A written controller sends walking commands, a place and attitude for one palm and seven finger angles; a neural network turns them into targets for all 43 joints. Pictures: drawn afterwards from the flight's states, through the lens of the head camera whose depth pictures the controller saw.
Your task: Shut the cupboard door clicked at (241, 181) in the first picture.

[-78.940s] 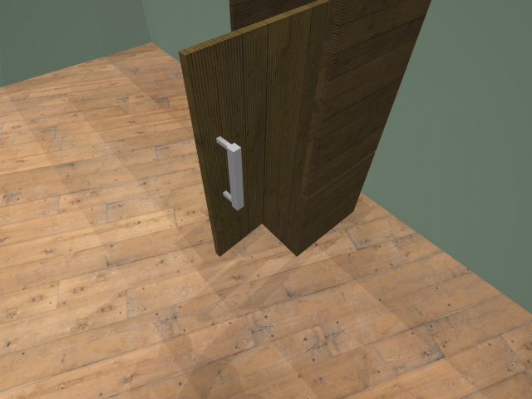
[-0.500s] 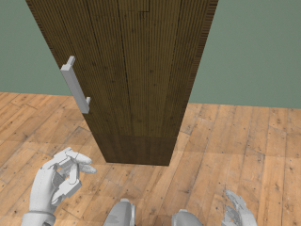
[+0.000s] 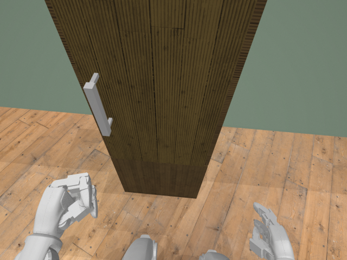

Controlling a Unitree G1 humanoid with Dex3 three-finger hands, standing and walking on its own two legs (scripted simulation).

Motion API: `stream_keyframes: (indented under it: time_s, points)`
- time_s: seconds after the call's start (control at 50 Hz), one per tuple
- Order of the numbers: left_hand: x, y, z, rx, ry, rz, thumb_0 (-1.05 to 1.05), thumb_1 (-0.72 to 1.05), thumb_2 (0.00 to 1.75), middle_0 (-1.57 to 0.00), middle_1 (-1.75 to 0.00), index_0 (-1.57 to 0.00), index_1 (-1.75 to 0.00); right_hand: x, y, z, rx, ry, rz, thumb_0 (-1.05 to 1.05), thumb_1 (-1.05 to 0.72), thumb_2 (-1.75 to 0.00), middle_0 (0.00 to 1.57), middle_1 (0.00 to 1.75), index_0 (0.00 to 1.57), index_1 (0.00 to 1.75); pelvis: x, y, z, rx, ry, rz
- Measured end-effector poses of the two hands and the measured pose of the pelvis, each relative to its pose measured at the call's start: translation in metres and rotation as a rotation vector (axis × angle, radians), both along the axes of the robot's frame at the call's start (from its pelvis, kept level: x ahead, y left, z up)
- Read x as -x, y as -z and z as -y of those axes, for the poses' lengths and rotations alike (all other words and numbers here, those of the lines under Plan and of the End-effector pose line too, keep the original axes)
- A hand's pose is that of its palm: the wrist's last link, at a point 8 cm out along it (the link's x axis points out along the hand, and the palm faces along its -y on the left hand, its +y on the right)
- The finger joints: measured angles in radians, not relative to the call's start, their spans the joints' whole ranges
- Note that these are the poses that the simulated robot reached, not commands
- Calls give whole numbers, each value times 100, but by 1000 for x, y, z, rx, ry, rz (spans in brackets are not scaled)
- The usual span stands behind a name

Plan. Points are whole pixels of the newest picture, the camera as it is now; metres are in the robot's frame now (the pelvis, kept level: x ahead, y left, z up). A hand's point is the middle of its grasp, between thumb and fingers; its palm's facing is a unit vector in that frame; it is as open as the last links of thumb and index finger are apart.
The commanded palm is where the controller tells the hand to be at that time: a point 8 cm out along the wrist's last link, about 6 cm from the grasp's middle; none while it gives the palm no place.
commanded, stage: raise the hand and make a fist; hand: left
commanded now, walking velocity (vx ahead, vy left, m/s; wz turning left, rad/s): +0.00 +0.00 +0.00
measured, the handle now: (101, 107) +0.46 +0.22 +0.06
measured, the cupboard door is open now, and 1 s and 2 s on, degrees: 0 0 0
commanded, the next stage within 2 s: bring the fist close to the handle in 0.52 s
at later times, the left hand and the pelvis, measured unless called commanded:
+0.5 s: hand (94, 197) +0.23 +0.18 +0.06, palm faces -0.02 -1.00 -0.04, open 3.1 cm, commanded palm +0.21 +0.23 +0.07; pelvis +0.00 -0.01 +0.00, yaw +0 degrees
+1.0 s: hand (98, 169) +0.29 +0.18 +0.06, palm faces -0.04 -1.00 -0.03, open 3.1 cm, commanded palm +0.27 +0.24 +0.07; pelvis +0.00 -0.01 +0.00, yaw -1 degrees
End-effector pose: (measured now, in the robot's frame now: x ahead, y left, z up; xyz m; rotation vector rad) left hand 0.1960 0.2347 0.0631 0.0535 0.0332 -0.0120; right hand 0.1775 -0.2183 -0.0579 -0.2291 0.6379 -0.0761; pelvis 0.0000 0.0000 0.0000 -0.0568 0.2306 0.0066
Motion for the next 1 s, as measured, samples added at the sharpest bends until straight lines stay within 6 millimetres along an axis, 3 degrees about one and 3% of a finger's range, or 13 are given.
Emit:
stream_keyframes:
  time_s: [0.38,0.7,1.0]
  points:
    - [-14,-4,3,14,14,5,1,90,90,-130,-150,-130,-150,21,4,31,32,65,-59,1,-90,-90,20,30,20,30,-5,-4,8,-14,10,1]
    - [-12,-4,4,8,12,25,1,90,90,-130,-150,-130,-150,12,7,23,12,41,-39,1,-90,-90,20,30,20,30,-2,-1,10,-13,7,3]
    - [-74,-1,-4,26,27,28,2,90,90,-130,-150,-130,-150,31,11,27,30,71,-105,1,-90,-90,20,30,20,30,0,-5,6,-11,13,-7]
